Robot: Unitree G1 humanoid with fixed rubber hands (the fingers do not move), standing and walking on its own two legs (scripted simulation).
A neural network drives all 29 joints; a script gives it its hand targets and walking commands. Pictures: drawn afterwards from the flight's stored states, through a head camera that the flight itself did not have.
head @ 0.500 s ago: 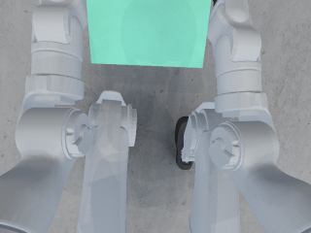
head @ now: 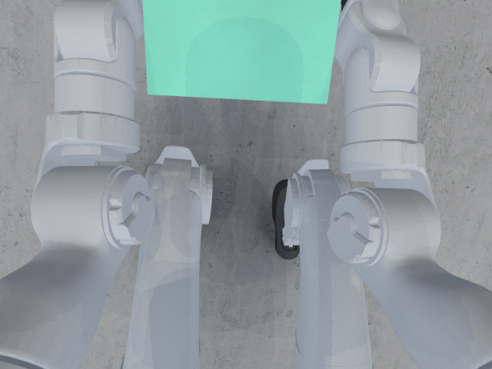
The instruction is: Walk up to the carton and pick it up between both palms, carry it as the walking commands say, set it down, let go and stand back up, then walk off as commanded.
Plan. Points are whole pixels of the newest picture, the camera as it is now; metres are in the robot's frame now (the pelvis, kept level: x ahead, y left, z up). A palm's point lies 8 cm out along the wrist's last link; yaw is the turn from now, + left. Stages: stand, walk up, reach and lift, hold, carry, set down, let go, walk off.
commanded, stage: reach and lift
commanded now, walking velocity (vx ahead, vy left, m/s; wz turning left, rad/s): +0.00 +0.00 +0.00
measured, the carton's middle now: out of the picture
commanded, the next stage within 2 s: none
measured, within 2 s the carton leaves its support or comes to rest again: neither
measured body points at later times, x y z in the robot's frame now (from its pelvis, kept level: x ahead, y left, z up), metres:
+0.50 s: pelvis +0.00 -0.01 +0.05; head +0.32 +0.03 +0.35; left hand +0.53 +0.17 -0.04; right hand +0.54 -0.09 -0.03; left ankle +0.17 +0.14 -0.42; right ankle +0.14 -0.14 -0.42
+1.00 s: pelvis +0.00 -0.01 +0.11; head +0.29 +0.03 +0.44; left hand +0.51 +0.17 +0.03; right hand +0.52 -0.10 +0.04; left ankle +0.17 +0.14 -0.42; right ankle +0.14 -0.14 -0.42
